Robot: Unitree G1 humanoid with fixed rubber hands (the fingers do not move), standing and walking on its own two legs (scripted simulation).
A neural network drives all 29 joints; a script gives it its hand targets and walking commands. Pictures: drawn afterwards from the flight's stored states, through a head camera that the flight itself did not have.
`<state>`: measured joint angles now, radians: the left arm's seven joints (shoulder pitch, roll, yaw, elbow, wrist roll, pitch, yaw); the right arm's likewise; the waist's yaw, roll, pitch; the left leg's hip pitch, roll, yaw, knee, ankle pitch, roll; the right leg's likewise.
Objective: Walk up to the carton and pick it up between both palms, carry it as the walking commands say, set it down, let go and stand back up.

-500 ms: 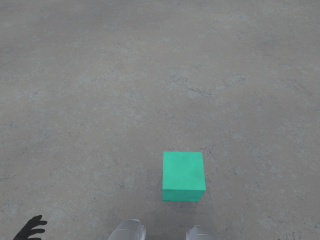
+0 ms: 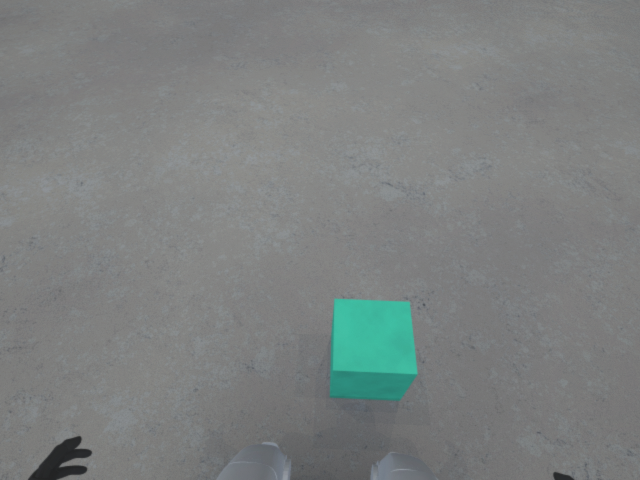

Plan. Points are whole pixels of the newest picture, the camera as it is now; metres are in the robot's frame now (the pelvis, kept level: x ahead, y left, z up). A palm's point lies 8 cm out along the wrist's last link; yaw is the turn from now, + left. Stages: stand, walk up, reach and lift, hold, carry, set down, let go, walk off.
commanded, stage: walk up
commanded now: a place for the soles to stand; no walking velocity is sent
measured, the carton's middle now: (368, 351) +0.49 -0.13 -0.62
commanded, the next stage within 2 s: none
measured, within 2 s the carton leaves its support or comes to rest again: neither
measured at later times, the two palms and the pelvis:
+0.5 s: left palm (133, 452) +0.15 +0.25 -0.10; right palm out of the picture +0.07 -0.45 -0.05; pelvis +0.02 -0.07 +0.00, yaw -3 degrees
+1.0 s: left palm (184, 442) +0.16 +0.18 -0.08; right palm out of the picture +0.15 -0.49 -0.10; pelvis +0.07 -0.16 +0.00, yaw +0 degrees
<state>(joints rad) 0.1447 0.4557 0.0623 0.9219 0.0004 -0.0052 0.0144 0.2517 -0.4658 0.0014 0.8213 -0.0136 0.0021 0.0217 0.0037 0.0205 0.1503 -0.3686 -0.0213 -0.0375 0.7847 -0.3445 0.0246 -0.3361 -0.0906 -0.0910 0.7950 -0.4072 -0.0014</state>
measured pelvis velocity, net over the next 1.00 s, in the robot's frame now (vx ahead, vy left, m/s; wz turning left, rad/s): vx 0.07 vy -0.16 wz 0.01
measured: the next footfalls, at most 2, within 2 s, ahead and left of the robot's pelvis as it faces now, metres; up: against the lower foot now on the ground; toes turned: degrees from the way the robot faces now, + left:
right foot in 0.54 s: +0.11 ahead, -0.23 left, +0.00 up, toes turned -3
left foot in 0.90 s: +0.15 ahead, +0.03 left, +0.00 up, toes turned -2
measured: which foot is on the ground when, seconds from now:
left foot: down 0.00-0.54, up 0.56-0.88, down 0.90-1.00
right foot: down 0.00-0.22, up 0.24-0.52, down 0.54-1.00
